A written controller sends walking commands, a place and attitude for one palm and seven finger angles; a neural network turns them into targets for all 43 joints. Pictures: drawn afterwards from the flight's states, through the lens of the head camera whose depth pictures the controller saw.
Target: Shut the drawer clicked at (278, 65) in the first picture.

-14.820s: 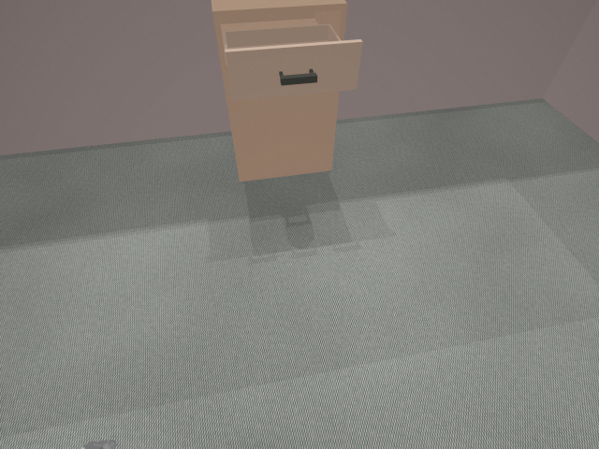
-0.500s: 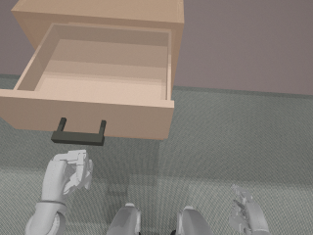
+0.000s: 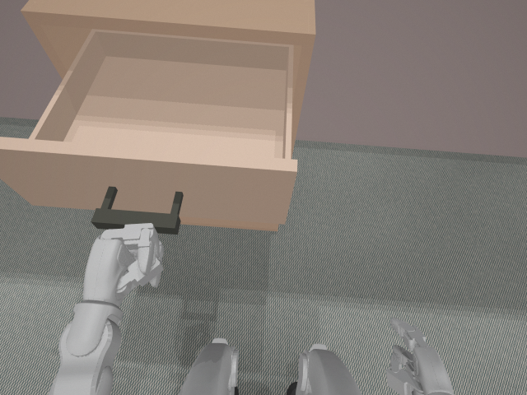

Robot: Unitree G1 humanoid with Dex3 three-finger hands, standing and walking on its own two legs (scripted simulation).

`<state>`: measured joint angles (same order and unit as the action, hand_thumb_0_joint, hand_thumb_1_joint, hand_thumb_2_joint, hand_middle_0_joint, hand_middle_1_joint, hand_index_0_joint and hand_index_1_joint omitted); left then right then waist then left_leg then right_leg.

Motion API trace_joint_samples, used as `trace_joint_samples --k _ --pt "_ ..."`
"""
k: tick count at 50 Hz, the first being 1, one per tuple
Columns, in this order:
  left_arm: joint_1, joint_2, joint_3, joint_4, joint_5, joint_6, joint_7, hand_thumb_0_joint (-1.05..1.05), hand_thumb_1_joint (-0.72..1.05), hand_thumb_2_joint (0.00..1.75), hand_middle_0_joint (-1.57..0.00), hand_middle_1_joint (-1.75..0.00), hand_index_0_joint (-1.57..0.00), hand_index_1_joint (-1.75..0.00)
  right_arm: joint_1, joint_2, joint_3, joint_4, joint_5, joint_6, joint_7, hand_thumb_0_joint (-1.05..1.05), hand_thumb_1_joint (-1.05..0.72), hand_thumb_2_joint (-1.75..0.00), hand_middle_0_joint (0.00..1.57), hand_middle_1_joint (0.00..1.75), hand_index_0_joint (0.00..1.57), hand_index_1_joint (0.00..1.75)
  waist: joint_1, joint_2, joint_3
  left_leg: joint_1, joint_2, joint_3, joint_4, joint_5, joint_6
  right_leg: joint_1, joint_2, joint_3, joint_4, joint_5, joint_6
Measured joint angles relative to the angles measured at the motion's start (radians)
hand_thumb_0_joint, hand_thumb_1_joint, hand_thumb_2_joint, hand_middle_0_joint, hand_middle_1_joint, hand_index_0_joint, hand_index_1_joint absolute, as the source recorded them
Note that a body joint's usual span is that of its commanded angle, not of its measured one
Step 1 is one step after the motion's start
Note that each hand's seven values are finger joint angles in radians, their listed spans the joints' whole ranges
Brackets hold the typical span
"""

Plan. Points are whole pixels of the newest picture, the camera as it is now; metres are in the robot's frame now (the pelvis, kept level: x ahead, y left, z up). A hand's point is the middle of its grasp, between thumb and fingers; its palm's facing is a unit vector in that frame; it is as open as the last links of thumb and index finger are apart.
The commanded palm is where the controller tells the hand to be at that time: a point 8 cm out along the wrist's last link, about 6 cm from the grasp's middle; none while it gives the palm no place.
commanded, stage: push the drawer shut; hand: left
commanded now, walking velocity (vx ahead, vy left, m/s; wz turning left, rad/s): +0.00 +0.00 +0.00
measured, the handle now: (141, 208) +0.37 +0.21 +0.03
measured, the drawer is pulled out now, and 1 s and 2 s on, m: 0.26 0.13 0.02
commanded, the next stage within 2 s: none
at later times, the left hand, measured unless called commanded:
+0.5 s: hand (164, 217) +0.36 +0.17 +0.03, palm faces -0.01 -1.00 -0.04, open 3.0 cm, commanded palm +0.35 +0.22 +0.04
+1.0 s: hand (171, 182) +0.42 +0.17 +0.03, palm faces -0.01 -1.00 -0.04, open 3.0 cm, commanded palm +0.41 +0.21 +0.04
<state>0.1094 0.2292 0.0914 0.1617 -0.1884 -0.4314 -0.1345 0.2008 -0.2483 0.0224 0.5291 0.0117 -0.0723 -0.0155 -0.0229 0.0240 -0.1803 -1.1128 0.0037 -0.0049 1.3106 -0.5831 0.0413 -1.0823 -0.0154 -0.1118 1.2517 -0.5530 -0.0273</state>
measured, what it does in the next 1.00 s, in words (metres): stands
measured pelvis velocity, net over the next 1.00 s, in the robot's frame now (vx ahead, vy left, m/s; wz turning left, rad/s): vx -0.01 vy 0.00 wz -0.02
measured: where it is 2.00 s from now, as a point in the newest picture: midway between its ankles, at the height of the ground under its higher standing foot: outside the picture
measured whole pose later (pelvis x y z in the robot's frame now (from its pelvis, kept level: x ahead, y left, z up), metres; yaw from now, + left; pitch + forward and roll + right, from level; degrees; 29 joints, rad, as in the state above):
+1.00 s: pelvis -0.01 +0.00 +0.00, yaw -1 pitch +24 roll -3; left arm -0.51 0.32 0.26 0.81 -0.15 -0.49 -0.17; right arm 0.26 -0.26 0.03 0.62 0.01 0.00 -0.02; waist -0.10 0.02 -0.16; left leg -1.15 0.01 0.01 1.28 -0.55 0.04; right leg -1.13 0.00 -0.09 1.23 -0.51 -0.03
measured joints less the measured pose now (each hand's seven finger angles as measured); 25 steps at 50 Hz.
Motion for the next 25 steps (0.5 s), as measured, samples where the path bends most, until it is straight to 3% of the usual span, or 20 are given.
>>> trace_joint_samples --k 15,25 --pt "-0.216 0.028 0.046 0.204 0.000 0.008 -0.012 -0.02 0.82 0.92 -1.40 -1.60 -1.40 -1.60 0.003 -0.005 0.003 0.041 0.006 0.009 -0.009 0.01 -0.90 -0.89 0.20 0.30 0.20 0.30 -0.021 -0.004 0.010 0.001 0.005 0.003 -0.018 0.019 -0.004 -0.003 0.005 0.003 -0.015 0.020 -0.004" --pt "-0.330 0.045 0.092 0.340 0.003 -0.019 -0.027 -0.01 0.79 0.90 -1.40 -1.60 -1.40 -1.60 0.023 -0.006 0.002 0.055 0.006 0.025 -0.007 0.01 -0.90 -0.89 0.20 0.30 0.20 0.30 -0.040 -0.010 0.012 0.005 0.010 0.012 -0.033 0.025 -0.003 -0.004 0.011 0.013 -0.028 0.030 -0.003"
